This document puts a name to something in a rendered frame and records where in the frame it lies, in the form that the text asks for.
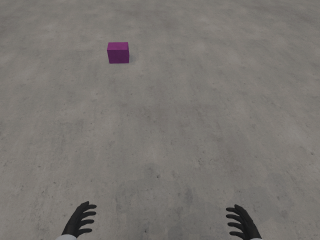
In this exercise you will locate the robot left hand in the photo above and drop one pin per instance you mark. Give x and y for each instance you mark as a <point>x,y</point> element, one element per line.
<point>75,222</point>

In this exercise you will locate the carton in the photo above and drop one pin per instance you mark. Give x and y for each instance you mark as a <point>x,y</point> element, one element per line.
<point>118,52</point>

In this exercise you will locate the robot right hand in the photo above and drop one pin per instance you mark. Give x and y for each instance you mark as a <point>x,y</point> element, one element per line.
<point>247,225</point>

